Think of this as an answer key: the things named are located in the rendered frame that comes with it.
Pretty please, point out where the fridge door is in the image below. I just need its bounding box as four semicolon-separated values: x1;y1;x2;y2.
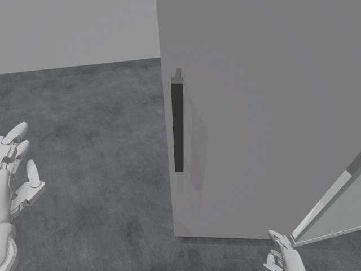
156;0;361;239

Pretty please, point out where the left robot forearm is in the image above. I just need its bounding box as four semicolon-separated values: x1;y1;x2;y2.
0;223;20;271

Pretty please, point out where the left robot hand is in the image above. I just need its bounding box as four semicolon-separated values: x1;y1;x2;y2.
0;122;45;224

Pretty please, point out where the handle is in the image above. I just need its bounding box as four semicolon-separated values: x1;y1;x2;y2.
171;68;184;172

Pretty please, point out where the right robot hand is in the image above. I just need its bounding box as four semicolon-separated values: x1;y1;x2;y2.
263;230;306;271

